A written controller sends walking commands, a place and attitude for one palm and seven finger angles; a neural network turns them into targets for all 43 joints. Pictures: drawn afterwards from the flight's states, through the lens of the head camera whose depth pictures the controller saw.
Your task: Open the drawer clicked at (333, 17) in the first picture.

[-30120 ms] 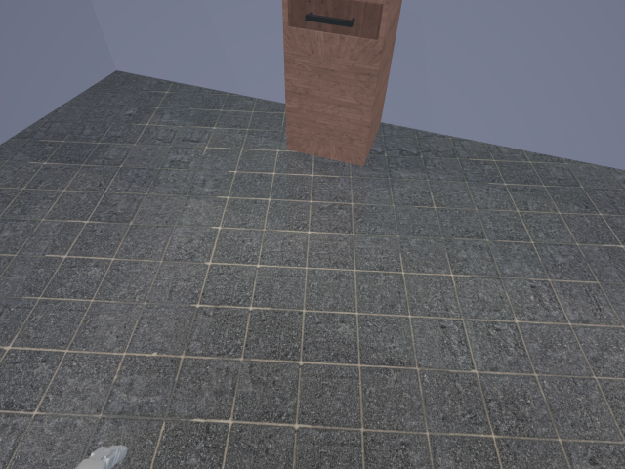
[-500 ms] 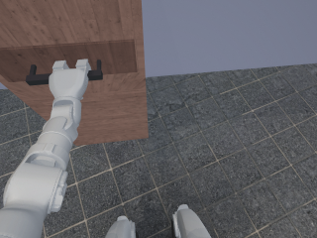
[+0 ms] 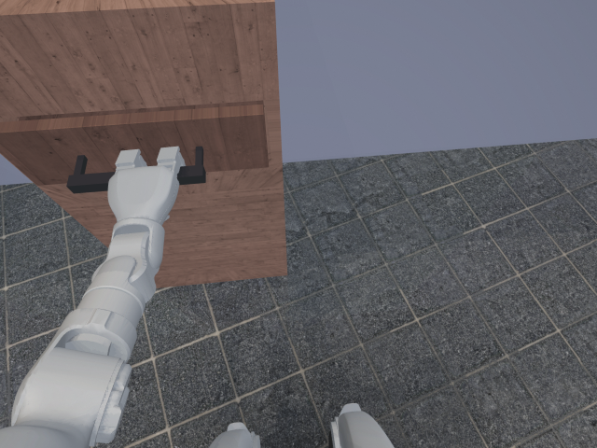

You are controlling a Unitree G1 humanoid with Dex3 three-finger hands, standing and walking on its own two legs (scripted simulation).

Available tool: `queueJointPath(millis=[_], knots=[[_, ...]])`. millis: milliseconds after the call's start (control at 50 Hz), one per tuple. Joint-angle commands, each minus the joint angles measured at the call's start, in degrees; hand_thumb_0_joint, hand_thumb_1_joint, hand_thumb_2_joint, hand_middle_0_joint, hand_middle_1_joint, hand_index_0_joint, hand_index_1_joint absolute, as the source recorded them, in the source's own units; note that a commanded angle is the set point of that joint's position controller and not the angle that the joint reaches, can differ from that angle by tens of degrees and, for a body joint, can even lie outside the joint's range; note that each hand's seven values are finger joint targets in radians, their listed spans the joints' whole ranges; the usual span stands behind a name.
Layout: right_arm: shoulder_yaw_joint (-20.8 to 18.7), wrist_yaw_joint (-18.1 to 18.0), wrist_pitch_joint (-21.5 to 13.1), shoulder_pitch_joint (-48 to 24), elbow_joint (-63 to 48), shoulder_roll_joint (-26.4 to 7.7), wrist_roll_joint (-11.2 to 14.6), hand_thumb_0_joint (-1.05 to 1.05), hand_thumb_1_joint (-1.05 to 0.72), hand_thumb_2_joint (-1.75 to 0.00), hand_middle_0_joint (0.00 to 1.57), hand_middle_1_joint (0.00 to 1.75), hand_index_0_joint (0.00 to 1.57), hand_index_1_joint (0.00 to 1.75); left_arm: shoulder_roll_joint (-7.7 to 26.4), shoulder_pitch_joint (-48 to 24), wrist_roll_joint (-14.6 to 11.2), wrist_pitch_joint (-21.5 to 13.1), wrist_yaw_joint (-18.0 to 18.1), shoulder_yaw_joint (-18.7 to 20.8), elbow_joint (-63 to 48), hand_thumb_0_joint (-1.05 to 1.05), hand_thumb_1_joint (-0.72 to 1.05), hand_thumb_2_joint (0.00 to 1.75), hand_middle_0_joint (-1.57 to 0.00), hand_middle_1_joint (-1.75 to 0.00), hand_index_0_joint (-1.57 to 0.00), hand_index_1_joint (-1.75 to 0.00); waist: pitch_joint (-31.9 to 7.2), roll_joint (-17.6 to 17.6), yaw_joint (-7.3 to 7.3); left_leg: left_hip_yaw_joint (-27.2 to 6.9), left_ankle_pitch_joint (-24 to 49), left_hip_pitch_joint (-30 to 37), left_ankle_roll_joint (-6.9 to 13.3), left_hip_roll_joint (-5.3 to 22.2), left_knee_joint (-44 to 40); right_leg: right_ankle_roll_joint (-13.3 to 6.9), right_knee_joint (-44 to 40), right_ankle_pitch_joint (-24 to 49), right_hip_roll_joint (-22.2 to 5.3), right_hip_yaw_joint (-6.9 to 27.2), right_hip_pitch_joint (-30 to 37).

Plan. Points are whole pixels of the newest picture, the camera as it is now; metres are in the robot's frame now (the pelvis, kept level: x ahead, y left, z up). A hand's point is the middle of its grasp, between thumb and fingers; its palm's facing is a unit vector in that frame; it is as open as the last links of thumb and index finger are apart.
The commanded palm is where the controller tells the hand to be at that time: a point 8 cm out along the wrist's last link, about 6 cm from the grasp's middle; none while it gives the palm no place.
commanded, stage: pull the drawer open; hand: left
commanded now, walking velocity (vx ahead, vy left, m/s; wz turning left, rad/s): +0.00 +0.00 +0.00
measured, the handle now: (139, 168) +0.52 +0.22 -0.01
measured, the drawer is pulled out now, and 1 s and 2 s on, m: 0.02 0.15 0.26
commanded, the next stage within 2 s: none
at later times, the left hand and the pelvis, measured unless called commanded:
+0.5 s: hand (157, 248) +0.40 +0.19 -0.03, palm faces -0.03 -0.03 -1.00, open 6.0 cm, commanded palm +0.35 +0.18 +0.02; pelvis +0.00 +0.00 +0.01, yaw +1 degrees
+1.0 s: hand (154, 287) +0.34 +0.18 -0.03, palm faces -0.02 -0.03 -1.00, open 5.9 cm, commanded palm +0.29 +0.19 +0.02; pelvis -0.01 -0.01 +0.01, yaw +0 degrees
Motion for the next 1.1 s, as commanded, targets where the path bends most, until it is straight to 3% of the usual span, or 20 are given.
queueJointPath(millis=[0, 20, 60, 120, 180, 240, 360, 420, 460, 500, 540, 560, 620, 660, 740, 760, 860, 920, 960, 1080], knots=[[-3.3, -0.5, -0.6, 6.7, -3.1, -8.6, 0.4, 0.0, -0.9, -0.9, 0.2, 0.3, 0.2, 0.3, 8.7, -7.7, -0.4, -0.1, 2.3, 3.0, -8.4, 0.0, 0.9, 0.9, -0.4, -1.35, -0.4, -1.35, -26.1, -2.5, 2.3, -0.4, 37.8, 14.7, 0.8, -2.3, -3.3, -2.2, -3.2, 34.5, 1.3, -2.8, 22.1], [-3.3, -0.5, -0.6, 6.1, -3.3, -8.4, 0.3, 0.0, -0.9, -0.9, 0.2, 0.3, 0.2, 0.3, 7.9, -6.3, -0.1, 0.2, 2.6, 2.3, -8.5, 0.0, 0.9, 0.9, -0.4, -1.35, -0.4, -1.35, -24.7, -3.2, 2.38, -0.4, 37.9, 14.5, 0.8, -2.3, -3.5, -2.1, -3.5, 34.8, 1.3, -2.9, 22.2], [-3.5, -0.4, -0.5, 5.7, -3.7, -8.3, 0.5, 0.0, -0.9, -0.9, 0.2, 0.3, 0.2, 0.3, 6.5, -7.5, 0.0, 0.5, 3.0, 1.3, -11.8, 0.0, 0.9, 0.9, -0.4, -1.35, -0.4, -1.35, -26.6, -1.3, 2.18, -0.8, 40.4, 17.2, 0.6, -2.2, -3.6, -2.4, -3.5, 34.4, 1.4, -3.1, 21.8], [-3.5, -0.3, -0.5, 4.8, -3.7, -7.9, 0.6, 0.0, -0.9, -0.9, 0.2, 0.3, 0.2, 0.3, 3.4, -4.9, 0.5, 1.5, 3.7, -0.8, -11.1, 0.0, 0.9, 0.9, -0.4, -1.35, -0.4, -1.35, -23.9, -1.6, 2.0, -1.0, 40.8, 18.5, 0.5, -1.8, -3.9, -2.3, -4.2, 32.4, 1.6, -3.8, 19.9], [-3.5, -0.3, -0.1, 4.0, -4.3, -7.8, 0.5, 0.0, -0.9, -0.9, 0.2, 0.3, 0.2, 0.3, 4.1, -2.4, 0.6, 2.2, 4.1, 0.0, -13.0, 0.0, 0.9, 0.9, -0.4, -1.35, -0.4, -1.35, -25.1, -1.7, 2.92, -0.9, 43.2, 19.6, 0.5, -1.9, -4.1, -2.4, -4.2, 34.9, 1.5, -3.5, 21.8], [-3.5, -0.2, 0.0, 2.9, -5.2, -7.4, 0.8, 0.0, -0.9, -0.9, 0.2, 0.3, 0.2, 0.3, 1.1, -0.6, 0.4, 3.0, 4.0, -2.3, -15.8, 0.0, 0.9, 0.9, -0.4, -1.35, -0.4, -1.35, -24.7, -1.5, 2.58, -1.0, 42.8, 21.0, 0.4, -1.9, -4.7, -2.5, -5.0, 34.8, 1.6, -3.7, 22.3], [-3.1, -0.7, 0.0, 0.8, -5.8, -7.3, 0.7, 0.0, -0.9, -0.9, 0.2, 0.3, 0.2, 0.3, 2.2, 1.1, 0.8, 3.3, 4.2, -1.4, -17.2, 0.0, 0.9, 0.9, -0.4, -1.35, -0.4, -1.35, -22.5, -2.9, 2.87, -0.8, 38.3, 19.4, 0.6, -2.4, -5.4, -2.6, -5.5, 33.2, 1.6, -3.4, 23.1], [-2.9, -1.0, -0.1, -0.2, -6.2, -7.0, 0.7, 0.0, -0.9, -0.9, 0.2, 0.3, 0.2, 0.3, 3.4, 4.9, 1.3, 3.3, 4.6, -0.3, -18.2, 0.0, 0.9, 0.9, -0.4, -1.35, -0.4, -1.35, -22.4, -2.8, 4.05, -0.5, 38.5, 19.3, 0.4, -2.5, -5.6, -2.6, -5.3, 34.4, 1.4, -3.2, 24.3], [-2.8, -0.8, -0.2, -0.9, -6.7, -6.9, 0.8, 0.0, -0.9, -0.9, 0.2, 0.3, 0.2, 0.3, 1.7, 5.6, 1.2, 3.5, 4.7, -1.6, -20.3, 0.0, 0.9, 0.9, -0.4, -1.35, -0.4, -1.35, -22.4, -0.6, 4.16, -0.7, 39.2, 20.4, 0.2, -2.5, -5.8, -2.9, -5.5, 33.6, 1.5, -3.4, 23.7], [-2.8, -0.8, -0.4, -1.3, -6.9, -6.7, 0.9, 0.0, -0.9, -0.9, 0.2, 0.3, 0.2, 0.3, 0.5, 7.4, 1.1, 3.6, 4.9, -2.5, -20.6, 0.0, 0.9, 0.9, -0.4, -1.35, -0.4, -1.35, -21.0, -0.9, 4.23, -0.7, 38.5, 20.7, 0.2, -2.4, -6.0, -2.9, -5.7, 32.2, 1.6, -3.7, 23.0], [-2.8, -1.0, -0.5, -1.8, -7.1, -6.7, 0.9, 0.0, -0.9, -0.9, 0.2, 0.3, 0.2, 0.3, 1.4, 8.5, 0.9, 3.7, 5.2, -1.6, -21.2, 0.0, 0.9, 0.9, -0.4, -1.35, -0.4, -1.35, -21.2, -3.0, 4.21, -0.3, 35.9, 19.8, 0.3, -2.6, -6.2, -2.7, -6.0, 32.7, 1.5, -3.2, 24.4], [-2.6, -1.1, -0.6, -2.2, -7.2, -6.9, 0.8, 0.0, -0.9, -0.9, 0.2, 0.3, 0.2, 0.3, 3.5, 9.1, 1.1, 3.7, 5.3, 0.2, -22.1, 0.0, 0.9, 0.9, -0.4, -1.35, -0.4, -1.35, -21.9, -2.8, 4.9, -0.5, 36.0, 19.2, 0.2, -2.8, -6.3, -2.9, -5.7, 33.1, 1.5, -3.1, 25.5], [-2.5, -1.2, -1.0, -3.1, -7.4, -6.5, 0.9, 0.0, -0.9, -0.9, 0.2, 0.3, 0.2, 0.3, 0.9, 11.2, 0.9, 3.9, 5.5, -1.9, -22.7, 0.0, 0.9, 0.9, -0.4, -1.35, -0.4, -1.35, -20.0, -3.1, 4.44, -0.1, 33.8, 19.2, 0.2, -3.0, -6.7, -2.8, -6.4, 32.6, 1.4, -3.1, 24.9], [-2.4, -1.6, -1.1, -3.9, -7.3, -6.9, 0.9, 0.0, -0.9, -0.9, 0.2, 0.3, 0.2, 0.3, 3.1, 10.8, 1.1, 3.9, 5.7, 0.0, -22.4, 0.0, 0.9, 0.9, -0.4, -1.35, -0.4, -1.35, -19.2, -4.0, 4.79, -0.2, 30.6, 17.6, 0.2, -3.3, -7.0, -2.9, -6.3, 30.2, 1.5, -3.0, 25.0], [-2.3, -1.9, -1.8, -4.7, -7.4, -6.5, 1.0, 0.0, -0.9, -0.9, 0.2, 0.3, 0.2, 0.3, 1.7, 12.7, 1.2, 3.9, 6.1, -1.1, -22.6, 0.0, 0.9, 0.9, -0.4, -1.35, -0.4, -1.35, -18.4, -4.7, 4.82, 0.3, 27.9, 17.5, 0.2, -3.5, -7.2, -2.8, -6.8, 29.0, 1.4, -2.7, 24.7], [-2.2, -2.0, -1.8, -5.0, -7.3, -6.9, 1.0, 0.0, -0.9, -0.9, 0.2, 0.3, 0.2, 0.3, 3.8, 11.6, 1.3, 3.8, 6.1, 0.5, -23.5, 0.0, 0.9, 0.9, -0.4, -1.35, -0.4, -1.35, -18.7, -3.4, 5.43, 0.0, 28.0, 17.3, 0.1, -3.5, -7.5, -3.1, -6.5, 28.3, 1.4, -2.6, 24.7], [-2.0, -2.1, -2.4, -6.2, -7.9, -6.5, 1.1, 0.0, -0.9, -0.9, 0.2, 0.3, 0.2, 0.3, 3.0, 15.8, 1.1, 4.1, 6.5, 0.3, -24.6, 0.0, 0.9, 0.9, -0.4, -1.35, -0.4, -1.35, -18.7, -3.2, 6.31, 0.2, 27.1, 17.6, 0.0, -3.7, -7.8, -3.2, -6.6, 27.4, 1.5, -2.5, 25.1], [-2.1, -2.1, -2.8, -6.6, -8.3, -6.4, 1.2, 0.0, -0.9, -0.9, 0.2, 0.3, 0.2, 0.3, 1.4, 16.8, 0.9, 3.9, 6.5, -1.1, -26.1, 0.0, 0.9, 0.9, -0.4, -1.35, -0.4, -1.35, -18.4, -3.9, 5.9, 0.4, 26.0, 17.6, 0.1, -3.7, -7.9, -2.9, -6.8, 27.2, 1.3, -2.3, 25.0], [-2.0, -2.1, -2.9, -7.1, -8.6, -6.5, 1.2, 0.0, -0.9, -0.9, 0.2, 0.3, 0.2, 0.3, 2.8, 20.8, 0.6, 4.1, 6.5, 0.7, -26.9, 0.0, 0.9, 0.9, -0.4, -1.35, -0.4, -1.35, -19.0, -4.0, 7.09, 0.5, 26.5, 17.3, 0.0, -4.0, -8.0, -3.1, -6.8, 28.8, 1.3, -2.0, 26.7], [-1.8, -1.9, -3.6, -8.5, -9.6, -6.2, 1.4, 0.0, -0.9, -0.9, 0.2, 0.3, 0.2, 0.3, 0.7, 24.7, 0.4, 4.0, 7.0, -0.9, -31.6, 0.0, 0.9, 0.9, -0.4, -1.35, -0.4, -1.35, -17.0, -4.4, 6.53, 0.5, 24.6, 17.7, 0.1, -3.8, -8.3, -3.0, -7.2, 26.7, 1.3, -2.1, 25.5]])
